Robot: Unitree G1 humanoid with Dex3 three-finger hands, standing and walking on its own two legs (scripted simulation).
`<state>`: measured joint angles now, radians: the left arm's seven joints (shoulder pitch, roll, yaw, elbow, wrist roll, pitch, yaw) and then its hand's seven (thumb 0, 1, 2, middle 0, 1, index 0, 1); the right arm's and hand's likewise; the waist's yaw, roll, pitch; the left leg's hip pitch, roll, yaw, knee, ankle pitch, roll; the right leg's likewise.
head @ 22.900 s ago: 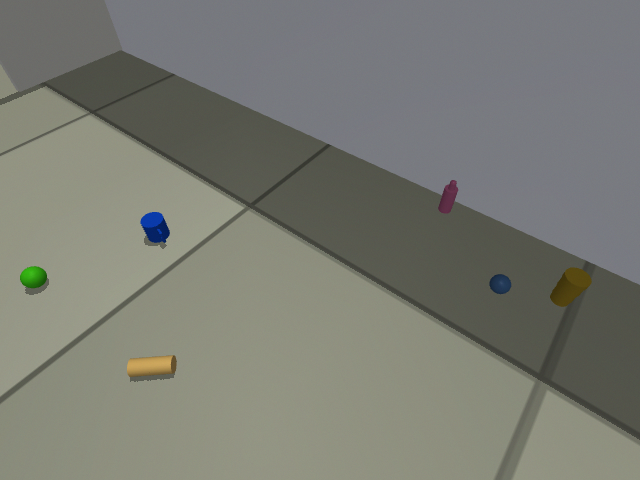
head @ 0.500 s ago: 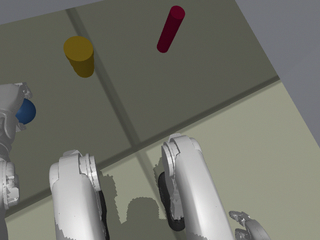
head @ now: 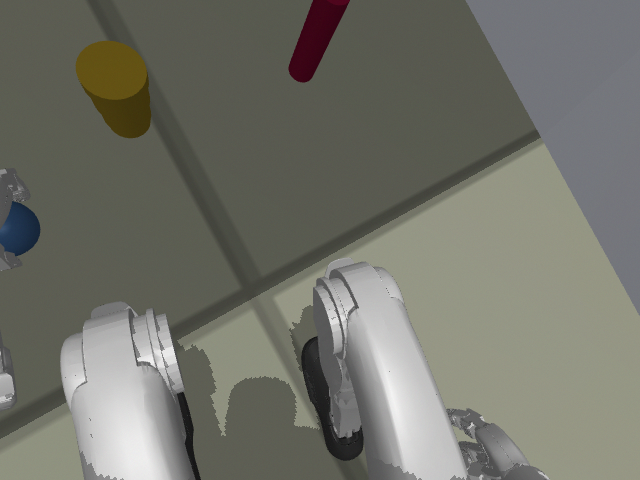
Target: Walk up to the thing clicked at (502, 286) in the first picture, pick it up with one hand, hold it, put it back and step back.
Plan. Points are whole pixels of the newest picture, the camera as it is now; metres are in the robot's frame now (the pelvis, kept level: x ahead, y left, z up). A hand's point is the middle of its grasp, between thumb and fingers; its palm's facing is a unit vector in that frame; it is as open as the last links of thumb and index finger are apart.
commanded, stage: rest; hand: left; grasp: from above
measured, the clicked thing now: (4, 228) +0.44 +0.32 -0.23
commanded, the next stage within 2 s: open in 1.12 s
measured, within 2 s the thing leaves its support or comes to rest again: rests again in 0.58 s
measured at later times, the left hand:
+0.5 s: hand (7, 233) +0.43 +0.32 -0.23, palm faces -0.43 -0.14 -0.89, open 9.8 cm
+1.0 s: hand (11, 234) +0.43 +0.32 -0.24, palm faces -0.43 -0.14 -0.89, open 9.8 cm
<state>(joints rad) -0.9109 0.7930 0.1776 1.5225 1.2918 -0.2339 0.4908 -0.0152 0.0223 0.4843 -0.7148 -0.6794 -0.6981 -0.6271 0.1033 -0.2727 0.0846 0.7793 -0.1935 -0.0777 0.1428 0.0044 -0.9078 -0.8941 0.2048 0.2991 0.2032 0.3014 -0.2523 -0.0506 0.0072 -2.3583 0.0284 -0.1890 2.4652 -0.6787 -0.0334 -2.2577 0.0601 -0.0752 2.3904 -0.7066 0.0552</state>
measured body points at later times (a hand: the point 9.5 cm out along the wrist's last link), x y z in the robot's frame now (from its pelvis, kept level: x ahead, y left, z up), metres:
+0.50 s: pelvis +0.00 +0.00 -0.02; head +0.25 +0.10 +0.34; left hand +0.45 +0.32 -0.18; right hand +0.06 -0.27 -0.10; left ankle +0.07 +0.14 -0.28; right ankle +0.10 -0.12 -0.28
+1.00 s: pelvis +0.00 +0.01 -0.02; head +0.25 +0.11 +0.34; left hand +0.45 +0.32 -0.19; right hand +0.05 -0.26 -0.09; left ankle +0.07 +0.14 -0.28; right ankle +0.10 -0.12 -0.28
